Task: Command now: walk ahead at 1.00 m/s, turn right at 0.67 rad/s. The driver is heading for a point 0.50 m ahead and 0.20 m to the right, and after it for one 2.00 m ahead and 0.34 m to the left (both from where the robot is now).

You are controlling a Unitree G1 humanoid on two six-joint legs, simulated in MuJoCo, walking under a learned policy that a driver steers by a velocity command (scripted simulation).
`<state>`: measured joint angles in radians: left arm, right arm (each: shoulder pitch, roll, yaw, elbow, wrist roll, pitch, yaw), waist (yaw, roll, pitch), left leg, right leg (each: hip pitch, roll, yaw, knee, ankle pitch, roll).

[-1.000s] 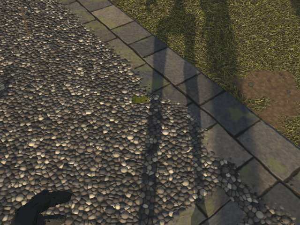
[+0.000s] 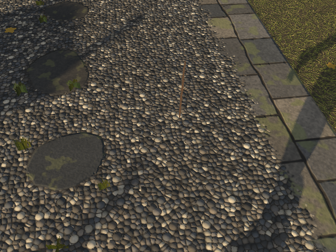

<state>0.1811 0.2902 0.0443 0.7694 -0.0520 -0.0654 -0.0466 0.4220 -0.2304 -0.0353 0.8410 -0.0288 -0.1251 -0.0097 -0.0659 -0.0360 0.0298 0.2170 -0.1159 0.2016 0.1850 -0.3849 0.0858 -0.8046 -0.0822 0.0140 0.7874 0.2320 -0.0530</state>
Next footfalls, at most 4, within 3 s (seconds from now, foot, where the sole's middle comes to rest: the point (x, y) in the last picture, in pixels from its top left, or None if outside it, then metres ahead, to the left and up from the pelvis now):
0.12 right None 0.32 -0.06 -0.76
0.52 left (150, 207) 0.72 0.04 -0.76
0.96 right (214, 149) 1.01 -0.28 -0.76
1.38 left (151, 96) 1.42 0.02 -0.76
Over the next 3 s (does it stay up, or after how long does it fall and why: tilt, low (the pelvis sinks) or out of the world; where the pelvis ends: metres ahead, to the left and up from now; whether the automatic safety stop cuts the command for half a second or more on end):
stays up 2.12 0.87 0.01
